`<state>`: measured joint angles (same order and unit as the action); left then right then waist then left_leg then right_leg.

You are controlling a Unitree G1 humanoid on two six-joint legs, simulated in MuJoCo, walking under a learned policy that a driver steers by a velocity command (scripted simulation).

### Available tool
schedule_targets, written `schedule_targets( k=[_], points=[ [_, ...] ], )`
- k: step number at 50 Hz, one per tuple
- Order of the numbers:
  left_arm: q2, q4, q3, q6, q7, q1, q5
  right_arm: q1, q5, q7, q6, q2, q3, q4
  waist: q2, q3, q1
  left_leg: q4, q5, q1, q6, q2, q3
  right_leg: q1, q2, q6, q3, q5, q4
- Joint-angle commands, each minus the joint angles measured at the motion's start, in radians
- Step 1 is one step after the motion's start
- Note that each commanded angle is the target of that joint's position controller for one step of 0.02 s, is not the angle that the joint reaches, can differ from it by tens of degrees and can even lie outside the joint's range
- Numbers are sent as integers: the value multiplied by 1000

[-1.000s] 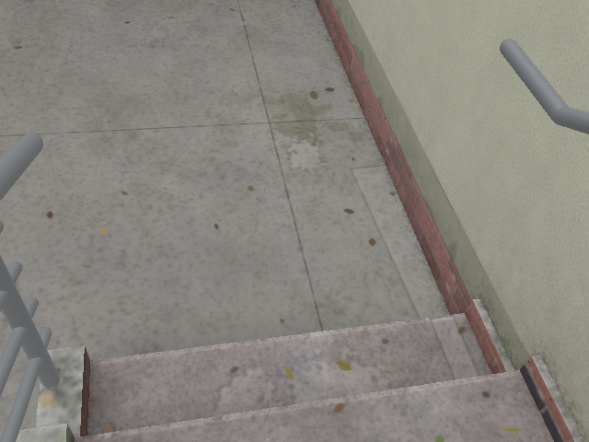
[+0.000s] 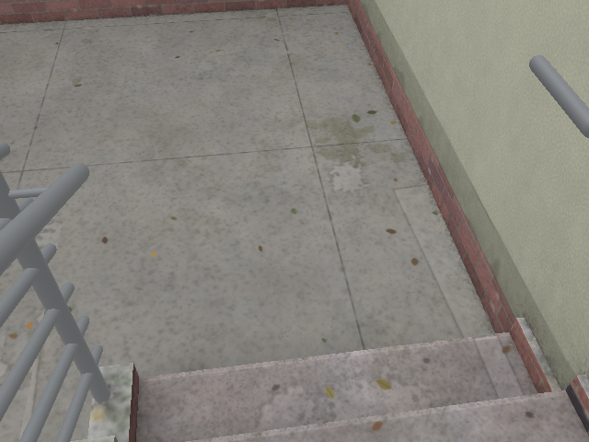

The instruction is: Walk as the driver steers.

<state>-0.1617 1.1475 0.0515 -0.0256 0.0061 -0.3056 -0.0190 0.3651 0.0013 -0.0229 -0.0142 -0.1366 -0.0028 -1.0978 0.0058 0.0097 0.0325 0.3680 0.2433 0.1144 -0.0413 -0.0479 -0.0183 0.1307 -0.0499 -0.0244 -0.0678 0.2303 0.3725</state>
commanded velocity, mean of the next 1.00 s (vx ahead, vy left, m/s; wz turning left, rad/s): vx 0.35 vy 0.00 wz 0.18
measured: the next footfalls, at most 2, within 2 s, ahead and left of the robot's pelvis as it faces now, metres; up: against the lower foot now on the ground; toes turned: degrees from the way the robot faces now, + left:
right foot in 0.48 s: +0.14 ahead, -0.18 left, +0.00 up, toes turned -5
left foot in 0.82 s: +0.36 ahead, -0.08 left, -0.16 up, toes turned +9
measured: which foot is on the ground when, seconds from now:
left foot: down 0.00-0.52, up 0.54-0.80, down 0.82-1.00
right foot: down 0.00-0.16, up 0.18-0.46, down 0.48-0.78, up 0.80-1.00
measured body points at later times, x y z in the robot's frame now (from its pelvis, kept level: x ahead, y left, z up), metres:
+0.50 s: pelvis +0.11 -0.06 -0.05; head +0.11 -0.08 +0.40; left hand +0.19 +0.21 -0.18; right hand -0.02 -0.30 -0.20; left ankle -0.03 +0.09 -0.74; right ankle +0.11 -0.17 -0.74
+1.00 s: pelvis +0.37 -0.10 -0.23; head +0.39 -0.09 +0.22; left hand +0.45 +0.15 -0.37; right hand +0.33 -0.36 -0.37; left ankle +0.32 -0.08 -0.91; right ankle +0.48 -0.24 -0.86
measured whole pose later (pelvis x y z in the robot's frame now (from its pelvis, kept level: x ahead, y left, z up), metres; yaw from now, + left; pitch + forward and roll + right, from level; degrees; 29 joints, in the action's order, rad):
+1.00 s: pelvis +0.37 -0.10 -0.23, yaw +12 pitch -1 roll +0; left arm -0.17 0.99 -0.04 0.05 -0.02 -0.11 -0.07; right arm 0.50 0.02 -0.03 0.07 -0.20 -0.04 -1.09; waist 0.01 -0.04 -0.04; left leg 0.92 0.57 0.33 -0.18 -0.17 0.04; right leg 0.70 0.04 0.02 -0.07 0.13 1.21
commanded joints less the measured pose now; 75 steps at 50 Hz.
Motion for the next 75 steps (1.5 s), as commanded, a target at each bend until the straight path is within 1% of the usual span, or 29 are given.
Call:
schedule_targets(
  k=[1,7,10,12,17,21,25,27,29,32,33,34,36,39,40,41,43,45,46,49,50,53,56,59,60,61,65,70,75],
  points=[
    [-77,0,-9,0,-7,-65,3,73,-3,-4,4,-91,-16,15,-11,-88,0,-48,-159,-10,-6,130,-95,93,128,-21,-66,-150,-56],
    [-124,-17,-35,3,-2,-38,4,106,22,2,-15,-171,-59,23,-38,-57,-22,-7,331,-6,-51,76,-99,201,13,-77,23,319,66],
    [-82,-46,-40,5,9,21,-19,167,38,4,-17,-228,-88,30,-166,-189,-85,-188,646,98,-184,284,-407,349,-16,-76,131,330,400],
    [-107,-85,-50,14,5,93,-17,174,53,7,-3,-213,-90,23,-99,-231,-88,-215,522,95,-237,355,-478,433,61,-70,78,294,455],
    [-121,-132,-75,38,18,54,-42,180,7,11,62,-152,-86,-11,-104,-159,-52,-40,207,71,-213,292,-303,416,107,-53,84,48,614],
    [-140,-172,-91,46,-8,88,-33,167,20,2,87,-255,-112,3,-100,-190,-55,87,52,110,-197,287,-264,445,90,-30,116,106,567],
    [-136,-155,-110,97,-14,90,-2,137,61,16,107,-195,-95,7,-84,-80,-76,442,242,56,-124,237,-182,381,100,-21,85,-263,387],
    [-263,-63,-154,139,-10,-203,-7,98,84,25,68,-108,-64,52,373,-39,63,971,468,566,-14,33,90,-82,263,-71,-282,212,13],
    [-197,-60,-143,148,-20,-314,-42,-176,75,-3,95,-202,-90,100,128,-143,198,999,313,866,-31,103,-38,-181,306,-93,-305,224,106],
    [-190,-41,-144,148,-59,-202,-55,-148,70,10,94,-179,-80,89,84,-121,66,872,150,769,1,122,11,-18,320,-161,-318,200,141],
    [-101,-54,-118,180,-60,-105,-56,-191,53,4,101,-182,-88,91,-63,-156,24,634,-182,675,19,105,-17,109,230,-104,-169,340,273],
    [-81,-55,-108,190,-59,-34,-51,-121,47,18,88,-146,-84,74,-33,-117,-47,577,-321,502,30,56,68,186,194,-78,-68,340,306],
    [-94,-77,-108,206,-67,152,-2,-18,14,51,60,-59,-53,62,-18,-101,-170,345,-675,-3,48,11,144,541,123,-21,135,317,323],
    [-118,-58,-117,167,-74,160,34,206,11,52,29,-171,-75,3,-3,-60,-260,172,-592,-188,-69,70,86,469,101,-38,201,-34,713],
    [-167,-81,-131,150,-54,257,14,442,19,45,27,-188,-93,-70,-178,-10,-424,92,-658,-365,-162,87,94,571,38,-36,264,174,1186],
    [-173,-116,-136,133,-33,299,-15,514,15,44,27,-214,-87,-93,-221,-28,-448,115,-536,-439,-218,127,1,764,-37,-45,226,477,1523],
    [-57,-177,-103,121,-20,-20,-20,332,11,41,49,-236,-54,-41,-182,-40,-84,236,-637,-351,-176,271,-274,945,42,-113,43,249,1269],
    [-93,-151,-104,99,-22,31,-72,131,7,4,74,-215,-44,62,-37,-143,-20,166,-426,-37,-226,259,-367,849,85,-19,40,110,979],
    [-106,-193,-105,78,-28,84,-84,62,34,-14,82,-324,-79,94,-171,-80,-17,126,-247,88,-334,366,-627,814,92,28,6,125,924],
    [-149,-175,-116,64,-29,97,-39,152,17,-20,110,-228,-66,80,40,-91,12,222,-364,410,-253,278,-537,511,81,86,50,-173,887],
    [-154,-196,-115,81,-28,174,-44,158,8,-28,121,-179,-58,73,134,-109,-14,337,-11,454,-213,148,-430,510,89,73,11,-446,647],
    [-52,-224,-74,90,-2,212,-41,106,-5,-19,112,-156,-49,111,9,-99,-48,404,95,562,-147,3,-280,226,-23,50,132,-690,379],
    [-44,-303,-64,81,-16,214,24,129,20,-32,73,-137,-55,118,-146,-112,-82,612,-56,463,-105,-31,-224,100,-16,33,106,-669,104],
    [-150,-219,-102,85,-24,-112,3,108,20,-28,30,-162,-62,173,21,-26,38,1145,119,502,-70,-83,-127,-274,180,-23,-6,-953,-170],
    [-213,-230,-106,93,-11,-208,-13,209,-57,-34,24,-113,-63,229,172,200,12,1599,767,770,-19,-147,-22,-677,472,-171,-155,-1680,280],
    [-199,-263,-104,97,8,-180,2,223,-37,-55,19,-136,-46,249,116,346,14,1760,713,901,-37,-56,-52,-735,558,-258,-247,-1513,348],
    [-175,-291,-90,96,-39,-90,-6,-71,56,-37,-33,-147,-48,344,10,121,-32,1641,264,981,28,-8,-89,-153,485,-323,-233,-609,73],
    [-120,-287,-40,102,-44,-76,22,-187,37,-18,-77,-59,-29,379,67,-17,-110,1262,-74,787,81,-50,-71,314,277,-220,-13,-683,83],
    [-115,-294,-27,72,-45,-58,16,-152,24,-3,-85,-41,-4,305,135,124,-103,708,-166,414,86,12,-33,217,248,-158,59,-565,45]
  ],
)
